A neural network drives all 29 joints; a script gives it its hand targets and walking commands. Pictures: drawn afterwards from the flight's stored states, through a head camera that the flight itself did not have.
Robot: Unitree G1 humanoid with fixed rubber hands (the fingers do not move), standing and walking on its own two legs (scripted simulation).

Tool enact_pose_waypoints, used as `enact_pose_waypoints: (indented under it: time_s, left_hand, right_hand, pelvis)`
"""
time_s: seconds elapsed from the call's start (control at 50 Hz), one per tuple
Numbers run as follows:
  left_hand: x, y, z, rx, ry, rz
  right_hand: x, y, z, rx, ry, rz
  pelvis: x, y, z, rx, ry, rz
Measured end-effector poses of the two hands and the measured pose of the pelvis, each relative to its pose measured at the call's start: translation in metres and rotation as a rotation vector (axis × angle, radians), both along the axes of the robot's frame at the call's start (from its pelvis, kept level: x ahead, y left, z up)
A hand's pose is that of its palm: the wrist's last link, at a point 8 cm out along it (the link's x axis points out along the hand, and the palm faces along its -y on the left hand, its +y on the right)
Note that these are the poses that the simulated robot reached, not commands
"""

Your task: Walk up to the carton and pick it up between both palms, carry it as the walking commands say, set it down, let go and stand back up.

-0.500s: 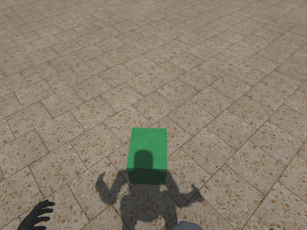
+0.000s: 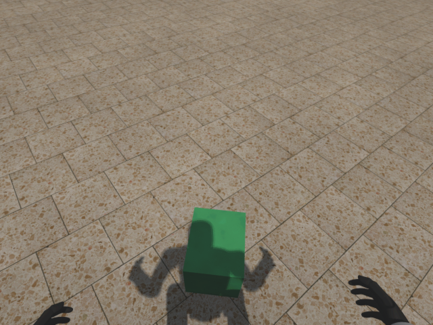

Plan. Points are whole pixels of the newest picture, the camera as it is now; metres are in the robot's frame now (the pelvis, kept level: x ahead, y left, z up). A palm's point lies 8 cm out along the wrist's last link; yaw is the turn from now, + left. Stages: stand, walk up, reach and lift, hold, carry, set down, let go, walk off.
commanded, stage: walk up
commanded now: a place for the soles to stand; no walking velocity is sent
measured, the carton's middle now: (215, 252) +0.55 -0.03 -0.63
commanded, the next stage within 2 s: reach and lift in 1.62 s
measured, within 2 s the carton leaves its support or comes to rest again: neither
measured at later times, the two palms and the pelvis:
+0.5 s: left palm out of the picture +0.15 +0.30 -0.06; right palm out of the picture +0.14 -0.33 -0.06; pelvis +0.02 -0.01 +0.02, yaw +0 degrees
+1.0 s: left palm (55, 288) +0.22 +0.31 -0.06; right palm out of the picture +0.10 -0.31 -0.09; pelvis +0.06 +0.01 +0.01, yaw -7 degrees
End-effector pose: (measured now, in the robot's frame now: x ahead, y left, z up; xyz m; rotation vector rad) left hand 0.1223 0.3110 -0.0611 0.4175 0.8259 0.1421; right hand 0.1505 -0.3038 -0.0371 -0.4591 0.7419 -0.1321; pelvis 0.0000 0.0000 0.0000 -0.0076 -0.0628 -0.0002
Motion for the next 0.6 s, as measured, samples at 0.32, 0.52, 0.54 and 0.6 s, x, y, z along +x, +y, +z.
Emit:
enact_pose_waypoints:
  time_s: [0.32, 0.52, 0.54, 0.6]
  left_hand:
    - [0.051, -0.008, 0.016, 0.017, 0.003, 0.024]
    - [0.025, -0.008, 0.003, -0.003, 0.108, 0.079]
    - [0.021, -0.007, 0.002, 0.003, 0.115, 0.079]
    - [0.006, 0.005, -0.001, 0.03, 0.148, 0.099]
  right_hand:
    - [0.003, -0.023, -0.016, 0.026, 0.115, -0.093]
    - [-0.013, -0.027, -0.023, 0.038, 0.194, -0.142]
    - [-0.014, -0.028, -0.023, 0.037, 0.195, -0.144]
    - [-0.016, -0.029, -0.023, 0.03, 0.197, -0.149]
  pelvis:
    - [0.019, -0.01, 0.014, 0.008, 0.009, -0.001]
    - [0.019, -0.011, 0.021, 0.009, 0.007, -0.011]
    - [0.019, -0.011, 0.021, 0.01, 0.007, -0.016]
    - [0.023, -0.006, 0.018, 0.009, 0.01, -0.024]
